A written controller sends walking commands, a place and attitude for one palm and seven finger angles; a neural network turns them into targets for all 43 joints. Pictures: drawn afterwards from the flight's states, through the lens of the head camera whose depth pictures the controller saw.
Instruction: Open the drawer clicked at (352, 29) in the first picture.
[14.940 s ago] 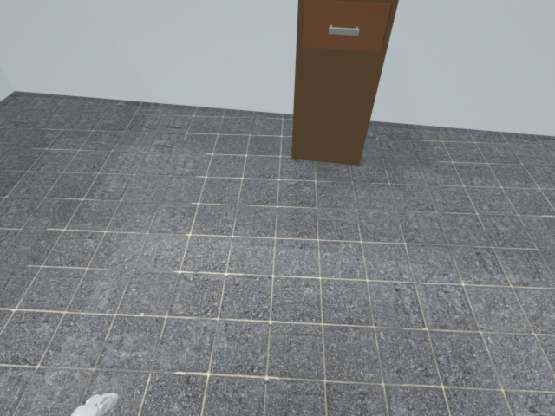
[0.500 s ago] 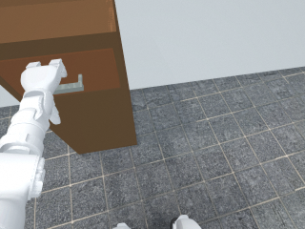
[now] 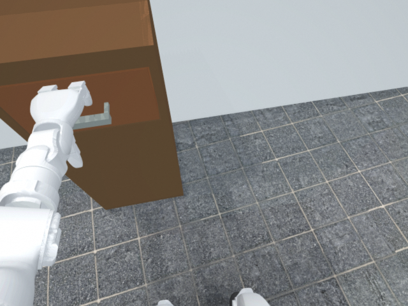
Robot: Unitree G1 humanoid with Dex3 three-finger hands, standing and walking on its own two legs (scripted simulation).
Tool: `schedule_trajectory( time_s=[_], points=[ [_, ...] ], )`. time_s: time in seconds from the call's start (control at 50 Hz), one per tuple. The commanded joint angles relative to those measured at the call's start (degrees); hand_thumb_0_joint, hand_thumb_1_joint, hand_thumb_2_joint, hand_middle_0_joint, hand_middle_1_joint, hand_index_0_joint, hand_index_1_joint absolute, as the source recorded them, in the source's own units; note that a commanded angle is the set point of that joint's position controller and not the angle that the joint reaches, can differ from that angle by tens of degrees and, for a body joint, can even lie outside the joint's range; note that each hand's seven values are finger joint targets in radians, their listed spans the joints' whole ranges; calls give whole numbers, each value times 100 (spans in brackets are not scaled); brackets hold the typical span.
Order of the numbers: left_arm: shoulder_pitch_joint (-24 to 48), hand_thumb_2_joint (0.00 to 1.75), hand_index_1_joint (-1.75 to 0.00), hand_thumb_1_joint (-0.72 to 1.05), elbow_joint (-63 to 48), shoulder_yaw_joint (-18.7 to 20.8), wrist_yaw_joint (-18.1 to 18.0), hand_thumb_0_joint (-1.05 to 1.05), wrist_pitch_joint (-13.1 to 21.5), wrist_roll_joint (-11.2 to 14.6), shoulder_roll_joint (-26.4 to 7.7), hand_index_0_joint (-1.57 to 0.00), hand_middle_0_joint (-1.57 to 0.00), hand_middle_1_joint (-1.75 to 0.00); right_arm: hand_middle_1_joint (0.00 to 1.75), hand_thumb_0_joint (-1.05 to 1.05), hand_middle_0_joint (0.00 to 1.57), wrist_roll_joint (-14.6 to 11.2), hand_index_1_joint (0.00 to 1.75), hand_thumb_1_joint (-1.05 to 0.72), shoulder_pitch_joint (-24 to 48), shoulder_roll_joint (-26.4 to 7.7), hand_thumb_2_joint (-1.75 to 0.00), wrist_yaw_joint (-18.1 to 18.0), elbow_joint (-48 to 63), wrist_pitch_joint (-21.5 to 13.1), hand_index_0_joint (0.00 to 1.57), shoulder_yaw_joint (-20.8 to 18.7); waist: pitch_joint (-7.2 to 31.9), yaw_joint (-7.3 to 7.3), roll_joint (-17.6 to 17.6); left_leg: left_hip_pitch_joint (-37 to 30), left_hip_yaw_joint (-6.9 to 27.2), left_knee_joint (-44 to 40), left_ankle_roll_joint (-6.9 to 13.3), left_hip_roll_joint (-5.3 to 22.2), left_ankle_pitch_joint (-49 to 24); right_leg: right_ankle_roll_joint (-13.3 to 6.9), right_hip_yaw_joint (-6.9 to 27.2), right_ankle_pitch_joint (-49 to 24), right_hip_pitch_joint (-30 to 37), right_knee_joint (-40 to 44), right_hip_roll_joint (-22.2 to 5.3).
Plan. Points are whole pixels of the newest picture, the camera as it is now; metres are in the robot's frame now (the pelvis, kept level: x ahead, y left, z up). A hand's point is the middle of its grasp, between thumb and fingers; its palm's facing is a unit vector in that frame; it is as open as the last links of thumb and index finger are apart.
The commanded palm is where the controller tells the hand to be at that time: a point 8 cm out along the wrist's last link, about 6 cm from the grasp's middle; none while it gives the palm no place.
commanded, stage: move the hooked fingers above the handle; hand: left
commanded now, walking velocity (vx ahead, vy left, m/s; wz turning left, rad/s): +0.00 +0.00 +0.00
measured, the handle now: (84, 115) +0.55 +0.26 -0.02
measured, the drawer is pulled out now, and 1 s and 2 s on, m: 0.00 0.00 0.00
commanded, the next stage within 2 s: lower the fingers behind the handle in 0.62 s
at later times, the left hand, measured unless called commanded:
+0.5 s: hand (78, 119) +0.49 +0.24 +0.04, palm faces -0.04 -0.04 -1.00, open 13.9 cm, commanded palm +0.48 +0.25 +0.10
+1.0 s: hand (82, 123) +0.50 +0.24 +0.02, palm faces -0.05 -0.02 -1.00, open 13.9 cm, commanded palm +0.48 +0.24 +0.07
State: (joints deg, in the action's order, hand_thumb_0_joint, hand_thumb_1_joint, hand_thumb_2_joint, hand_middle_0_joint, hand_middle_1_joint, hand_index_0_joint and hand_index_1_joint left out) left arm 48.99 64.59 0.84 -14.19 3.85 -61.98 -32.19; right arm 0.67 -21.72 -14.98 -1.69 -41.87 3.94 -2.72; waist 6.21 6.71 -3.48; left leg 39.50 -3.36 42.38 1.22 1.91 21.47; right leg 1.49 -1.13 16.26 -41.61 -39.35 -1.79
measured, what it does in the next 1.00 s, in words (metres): stands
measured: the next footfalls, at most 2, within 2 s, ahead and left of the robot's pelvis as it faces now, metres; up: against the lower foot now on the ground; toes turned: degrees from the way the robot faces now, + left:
none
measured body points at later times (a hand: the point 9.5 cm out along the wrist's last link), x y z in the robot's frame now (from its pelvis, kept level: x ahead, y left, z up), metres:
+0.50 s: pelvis +0.00 +0.00 +0.00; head +0.10 +0.00 +0.44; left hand +0.49 +0.24 +0.10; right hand +0.00 -0.28 -0.13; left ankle -0.02 +0.10 -0.71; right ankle +0.02 -0.14 -0.71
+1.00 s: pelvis +0.01 -0.01 -0.01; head +0.12 -0.01 +0.43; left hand +0.50 +0.24 +0.07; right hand +0.00 -0.29 -0.13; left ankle -0.02 +0.10 -0.71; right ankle +0.02 -0.14 -0.71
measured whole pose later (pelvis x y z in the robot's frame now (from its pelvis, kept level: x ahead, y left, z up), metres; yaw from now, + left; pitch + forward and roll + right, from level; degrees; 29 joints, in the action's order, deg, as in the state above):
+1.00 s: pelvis +0.01 -0.01 -0.01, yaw +0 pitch +21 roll -1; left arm 50.2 65.6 2.1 -19.9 4.9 -63.8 -31.4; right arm 1.8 -20.4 -16.2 -1.0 -42.4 3.2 -3.3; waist 7.0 7.6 -2.8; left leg 43.5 -2.5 45.5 0.7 2.3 23.0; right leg 1.0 -1.7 18.0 -45.5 -42.5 -1.5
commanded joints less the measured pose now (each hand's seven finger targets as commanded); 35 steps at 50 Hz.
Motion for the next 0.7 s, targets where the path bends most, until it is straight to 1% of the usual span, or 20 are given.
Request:
schedule_trajectory(
  time_s=[0.0, 0.06, 0.08, 0.12, 0.14, 0.16, 0.18, 0.2, 0.24, 0.28, 0.3, 0.36, 0.4, 0.44, 0.48, 0.52, 0.54, 0.6, 0.66, 0.68],
  points=[
    [2862, 30, -120, -50, -1581, 196, -342, 0, 495, -13, -1390, -30, -30, -120, 30, 0, 20, 51, 30, -90, -831, -1002, -90, -114, 193, -160, 20, -411, 2464, 169, -175, -1543, 304, -260, 88, -205, -2226, -266, -98, -1367, 1099, 238, 418],
    [2735, 30, -120, -50, -1238, 346, -568, 0, 421, -27, -1504, -30, -30, -120, 30, 0, 20, 74, 30, -90, -825, -1006, -90, -66, 108, -151, 20, -374, 2337, 142, -188, -1343, 303, -230, 74, -227, -2142, -283, -126, -1279, 992, 180, 419],
    [2666, 30, -120, -50, -1021, 368, -636, 0, 323, -32, -1513, -30, -30, -120, 30, 0, 20, 72, 30, -90, -810, -1020, -90, -44, 88, -149, 20, -361, 2162, 136, -104, -1193, 297, -240, 68, -229, -2043, -287, -150, -1217, 933, 176, 419],
    [2664, 30, -120, -50, -795, 440, -730, 0, 115, -86, -1682, -30, -30, -120, 30, 0, 20, 69, 30, -90, -773, -1050, -90, -6, 82, -141, 20, -316, 2122, 82, -157, -981, 254, -250, 56, -255, -1990, -296, -153, -1252, 1003, 125, 405],
    [2727, 30, -120, -50, -762, 408, -744, 0, 32, -99, -1649, -30, -30, -120, 30, 0, 20, 80, 30, -90, -762, -1059, -90, 8, 92, -134, 20, -324, 2204, 100, -176, -1011, 231, -227, 59, -259, -2108, -301, -142, -1368, 1060, 128, 404],
    [2675, 30, -120, -50, -745, 425, -739, 0, -46, -116, -1714, -30, -30, -120, 30, 0, 20, 79, 30, -90, -778, -1062, -90, 26, 114, -136, 20, -324, 2383, 45, -297, -1046, 210, -220, 45, -259, -2149, -291, -137, -1431, 1154, 93, 393],
    [2601, 30, -120, -50, -711, 458, -708, 0, -124, -118, -1777, -30, -30, -120, 30, 0, 20, 71, 30, -90, -765, -1072, -90, 34, 129, -122, 20, -318, 2473, 14, -253, -1072, 207, -197, 45, -255, -2261, -297, -141, -1530, 1205, 71, 400],
    [2730, 30, -120, -50, -830, 372, -666, 0, -149, -136, -1724, -30, -30, -120, 30, 0, 20, 68, 30, -90, -772, -1067, -90, 29, 166, -124, 20, -327, 2637, 46, -292, -1159, 206, -174, 41, -248, -2384, -286, -131, -1643, 1265, 57, 399],
    [2783, 30, -120, -50, -1042, 212, -543, 0, -106, -72, -1445, -30, -30, -120, 30, 0, 20, 71, 30, -90, -806, -1043, -90, 19, 201, -132, 20, -383, 2890, 126, -225, -1452, 228, -131, 50, -216, -2682, -270, -125, -1850, 1362, 103, 411],
    [2843, 30, -120, -50, -1244, 71, -415, 0, -15, -1, -1257, -30, -30, -120, 30, 0, 20, 59, 30, -90, -854, -1034, -90, 5, 205, -143, 20, -419, 2908, 169, -262, -1666, 265, -129, 50, -184, -2737, -252, -115, -1818, 1272, 157, 433],
    [2837, 30, -120, -50, -1375, 125, -363, 0, 67, 30, -1311, -30, -30, -120, 30, 0, 20, 59, 30, -90, -850, -1029, -90, -14, 201, -145, 20, -425, 2969, 135, -270, -1701, 273, -147, 54, -181, -2753, -249, -103, -1823, 1340, 169, 425],
    [2835, 30, -120, -50, -1575, 222, -330, 0, 283, 58, -1387, -30, -30, -120, 30, 0, 20, 67, 30, -90, -859, -1018, -90, -63, 176, -131, 20, -429, 2860, 160, -220, -1731, 307, -141, 78, -184, -2848, -251, -99, -1847, 1296, 184, 435],
    [2803, 30, -120, -50, -1406, 271, -413, 0, 299, 10, -1431, -30, -30, -120, 30, 0, 20, 72, 30, -90, -817, -1020, -90, -64, 130, -120, 20, -396, 2433, 163, -125, -1466, 307, -198, 75, -199, -2567, -263, -131, -1659, 1177, 191, 433],
    [2644, 30, -120, -50, -1323, 543, -545, 0, 248, -35, -1719, -30, -30, -120, 30, 0, 20, 85, 30, -90, -750, -1047, -90, -42, 124, -97, 20, -361, 2357, 9, -198, -1315, 296, -233, 55, -217, -2515, -302, -149, -1582, 1208, 142, 427],
    [2752, 30, -120, -50, -1113, 361, -668, 0, 100, -83, -1539, -30, -30, -120, 30, 0, 20, 77, 30, -90, -742, -1017, -90, 2, 119, -111, 20, -334, 2173, 72, -320, -1228, 280, -243, 36, -218, -2423, -303, -185, -1491, 1048, 119, 429],
    [2504, 30, -120, -50, -884, 485, -715, 0, -86, -115, -1711, -30, -30, -120, 30, 0, 20, 79, 30, -90, -712, -1046, -90, 38, 135, -98, 20, -309, 2273, -21, -264, -1112, 236, -237, 30, -237, -2409, -305, -177, -1548, 1183, 76, 422],
    [2539, 30, -120, -50, -872, 507, -699, 0, -142, -96, -1719, -30, -30, -120, 30, 0, 20, 91, 30, -90, -725, -1058, -90, 40, 143, -83, 20, -315, 2443, -15, -174, -1132, 217, -221, 40, -241, -2484, -301, -155, -1684, 1332, 78, 422],
    [2491, 30, -120, -50, -801, 227, -569, 0, -291, -71, -1412, -30, -30, -120, 30, 0, 20, 50, 30, -90, -775, -1029, -90, 41, 200, -95, 20, -339, 2624, 39, -77, -1240, 185, -223, 46, -221, -2593, -262, -149, -1853, 1435, 105, 420],
    [2648, 30, -120, -50, -1065, 76, -360, 0, -147, 20, -1233, -30, -30, -120, 30, 0, 20, 31, 30, -90, -858, -1029, -90, 4, 213, -111, 20, -393, 2803, 148, 20, -1505, 223, -217, 72, -187, -2665, -230, -107, -1908, 1465, 192, 424],
    [2699, 30, -120, -50, -1113, 52, -303, 0, -82, 39, -1209, -30, -30, -120, 30, 0, 20, 23, 30, -90, -853, -1027, -90, -19, 197, -116, 20, -401, 2700, 179, 116, -1513, 237, -241, 84, -184, -2558, -225, -105, -1846, 1441, 230, 432]
  ],
)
